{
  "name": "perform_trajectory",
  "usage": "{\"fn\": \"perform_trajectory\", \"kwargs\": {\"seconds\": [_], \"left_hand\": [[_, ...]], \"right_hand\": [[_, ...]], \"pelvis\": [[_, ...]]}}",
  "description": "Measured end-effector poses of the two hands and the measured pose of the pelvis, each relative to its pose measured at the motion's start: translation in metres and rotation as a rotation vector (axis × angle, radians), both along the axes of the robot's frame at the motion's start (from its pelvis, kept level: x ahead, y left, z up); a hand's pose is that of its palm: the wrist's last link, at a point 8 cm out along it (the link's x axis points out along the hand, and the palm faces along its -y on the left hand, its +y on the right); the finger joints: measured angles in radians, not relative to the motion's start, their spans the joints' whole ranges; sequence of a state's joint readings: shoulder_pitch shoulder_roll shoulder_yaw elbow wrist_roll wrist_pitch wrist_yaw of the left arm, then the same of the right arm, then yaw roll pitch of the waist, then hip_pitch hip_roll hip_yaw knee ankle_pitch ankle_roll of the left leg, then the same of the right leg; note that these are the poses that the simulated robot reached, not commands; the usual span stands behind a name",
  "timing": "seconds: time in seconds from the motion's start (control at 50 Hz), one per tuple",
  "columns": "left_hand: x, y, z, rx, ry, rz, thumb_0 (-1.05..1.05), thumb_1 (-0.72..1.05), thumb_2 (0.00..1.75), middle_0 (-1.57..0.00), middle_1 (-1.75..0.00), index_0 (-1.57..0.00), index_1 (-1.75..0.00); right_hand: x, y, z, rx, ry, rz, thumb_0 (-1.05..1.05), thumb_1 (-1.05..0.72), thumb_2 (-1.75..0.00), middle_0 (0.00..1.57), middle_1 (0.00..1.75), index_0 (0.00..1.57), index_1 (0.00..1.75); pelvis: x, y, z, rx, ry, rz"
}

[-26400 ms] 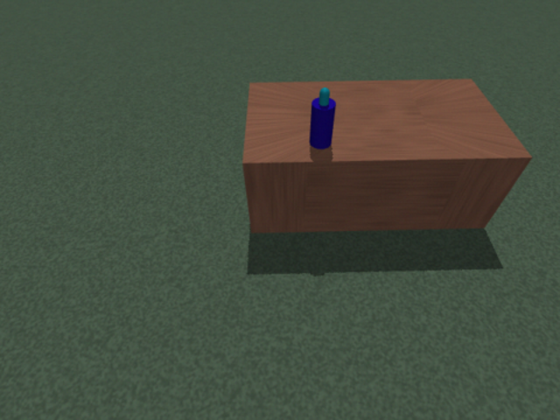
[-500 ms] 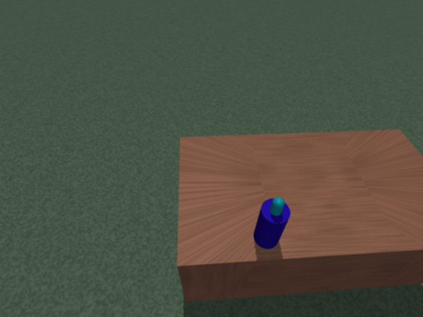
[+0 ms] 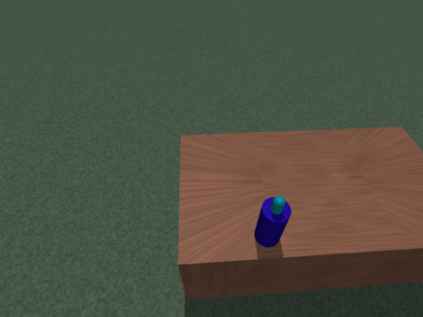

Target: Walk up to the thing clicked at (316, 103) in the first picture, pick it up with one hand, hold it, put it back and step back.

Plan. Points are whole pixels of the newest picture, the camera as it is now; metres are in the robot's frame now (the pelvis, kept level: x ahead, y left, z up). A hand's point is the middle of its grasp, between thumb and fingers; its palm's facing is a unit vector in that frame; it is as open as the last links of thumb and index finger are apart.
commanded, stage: stand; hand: right
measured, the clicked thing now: (272, 218) +0.45 -0.18 -0.25
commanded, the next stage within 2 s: step back in 0.34 s
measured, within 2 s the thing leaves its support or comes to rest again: neither
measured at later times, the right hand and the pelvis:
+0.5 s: hand out of the picture +0.07 -0.27 -0.16, palm faces +0.00 +0.94 -0.35, open 7.4 cm; pelvis -0.02 -0.01 -0.01, yaw +0 degrees
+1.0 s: hand out of the picture -0.03 -0.27 -0.18, palm faces -0.15 +0.90 -0.40, open 7.4 cm; pelvis -0.13 -0.01 -0.03, yaw +5 degrees
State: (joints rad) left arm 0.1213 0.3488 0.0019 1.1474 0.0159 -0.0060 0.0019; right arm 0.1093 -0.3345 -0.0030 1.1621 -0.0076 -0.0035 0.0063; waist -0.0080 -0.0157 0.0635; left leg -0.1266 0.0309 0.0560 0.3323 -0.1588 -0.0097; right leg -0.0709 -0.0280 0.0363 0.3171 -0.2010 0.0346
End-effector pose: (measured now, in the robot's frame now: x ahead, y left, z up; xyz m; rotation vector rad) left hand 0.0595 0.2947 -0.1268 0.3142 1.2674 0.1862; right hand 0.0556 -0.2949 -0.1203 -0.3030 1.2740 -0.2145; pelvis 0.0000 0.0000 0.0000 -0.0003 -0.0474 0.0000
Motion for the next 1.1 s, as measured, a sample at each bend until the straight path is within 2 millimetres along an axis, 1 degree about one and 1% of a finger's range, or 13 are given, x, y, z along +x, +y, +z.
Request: {"fn": "perform_trajectory", "kwargs": {"seconds": [0.14,0.34,0.46,0.56,0.62,0.68,0.74,0.82,0.88,0.94,0.98,1.02,1.1], "left_hand": [[0.000,0.000,0.001,0.002,0.002,0.003,0.01,0.90,0.90,-0.21,-0.30,-0.20,-0.30],[0.007,-0.001,0.002,0.004,-0.020,-0.004,0.01,0.90,0.90,-0.21,-0.30,-0.20,-0.30],[0.008,0.005,-0.001,0.028,-0.041,0.013,0.01,0.90,0.90,-0.21,-0.30,-0.21,-0.30],[-0.006,0.004,-0.004,0.075,-0.031,-0.001,0.01,0.90,0.90,-0.21,-0.30,-0.20,-0.30],[-0.024,-0.004,-0.004,0.095,-0.020,0.005,0.01,0.90,0.90,-0.21,-0.30,-0.20,-0.30],[-0.043,-0.012,0.001,0.098,0.000,0.001,0.01,0.90,0.90,-0.21,-0.30,-0.20,-0.30],[-0.055,-0.015,0.007,0.099,0.014,0.005,0.01,0.90,0.89,-0.21,-0.30,-0.21,-0.30],[-0.055,-0.014,0.008,0.098,-0.037,0.012,0.01,0.90,0.89,-0.21,-0.30,-0.21,-0.30],[-0.052,-0.010,0.005,0.091,-0.110,0.024,0.01,0.90,0.89,-0.21,-0.30,-0.21,-0.30],[-0.057,-0.001,-0.003,0.072,-0.167,0.033,0.01,0.90,0.89,-0.21,-0.30,-0.21,-0.30],[-0.065,0.007,-0.013,0.055,-0.185,0.035,0.01,0.90,0.89,-0.21,-0.30,-0.21,-0.30],[-0.075,0.014,-0.020,0.040,-0.179,0.041,0.01,0.90,0.89,-0.21,-0.30,-0.21,-0.30],[-0.102,0.020,-0.016,0.023,-0.133,0.059,0.01,0.90,0.89,-0.21,-0.30,-0.21,-0.30]], "right_hand": [[0.001,0.000,-0.001,0.002,0.005,0.004,0.01,-0.90,-0.90,0.21,0.30,0.21,0.30],[0.010,0.000,0.000,0.005,-0.020,0.007,0.01,-0.90,-0.90,0.21,0.30,0.21,0.30],[0.011,-0.010,-0.003,-0.002,-0.024,0.003,0.01,-0.90,-0.90,0.21,0.30,0.21,0.30],[0.009,-0.032,-0.013,-0.015,-0.043,0.011,0.01,-0.90,-0.90,0.21,0.30,0.21,0.30],[0.010,-0.047,-0.023,-0.017,-0.065,0.010,0.01,-0.90,-0.90,0.21,0.30,0.21,0.30],[0.008,-0.052,-0.025,-0.022,-0.067,0.022,0.01,-0.90,-0.90,0.20,0.30,0.21,0.30],[-0.002,-0.051,-0.023,-0.010,-0.065,0.026,0.01,-0.90,-0.90,0.20,0.30,0.21,0.30],[-0.030,-0.047,-0.025,-0.023,-0.006,0.056,0.00,-0.90,-0.90,0.20,0.30,0.21,0.30],[-0.051,-0.041,-0.028,-0.041,0.049,0.092,0.01,-0.90,-0.90,0.20,0.30,0.21,0.30],[-0.067,-0.030,-0.028,-0.058,0.065,0.126,0.01,-0.90,-0.90,0.20,0.30,0.21,0.30],[-0.077,-0.022,-0.026,-0.070,0.050,0.135,0.01,-0.90,-0.90,0.20,0.30,0.21,0.30],[-0.090,-0.012,-0.020,-0.072,0.035,0.135,0.01,-0.90,-0.90,0.20,0.30,0.21,0.30],[-0.112,-0.001,0.001,-0.074,0.011,0.128,0.01,-0.90,-0.90,0.21,0.30,0.21,0.30]], "pelvis": [[0.002,0.000,0.000,0.001,0.003,0.001],[0.003,-0.001,0.000,0.001,0.000,0.002],[-0.015,-0.007,-0.007,0.006,0.015,0.001],[-0.034,-0.022,-0.018,0.020,0.012,-0.008],[-0.043,-0.031,-0.026,0.007,0.000,0.000],[-0.053,-0.033,-0.024,0.027,0.007,-0.009],[-0.062,-0.032,-0.019,0.028,0.027,-0.007],[-0.076,-0.029,-0.018,0.013,0.051,0.022],[-0.089,-0.024,-0.022,0.001,0.052,0.056],[-0.106,-0.016,-0.028,-0.008,0.042,0.085],[-0.118,-0.009,-0.034,-0.006,0.030,0.098],[-0.130,-0.003,-0.033,0.017,0.009,0.078],[-0.144,0.003,-0.020,-0.037,0.012,0.089]]}}
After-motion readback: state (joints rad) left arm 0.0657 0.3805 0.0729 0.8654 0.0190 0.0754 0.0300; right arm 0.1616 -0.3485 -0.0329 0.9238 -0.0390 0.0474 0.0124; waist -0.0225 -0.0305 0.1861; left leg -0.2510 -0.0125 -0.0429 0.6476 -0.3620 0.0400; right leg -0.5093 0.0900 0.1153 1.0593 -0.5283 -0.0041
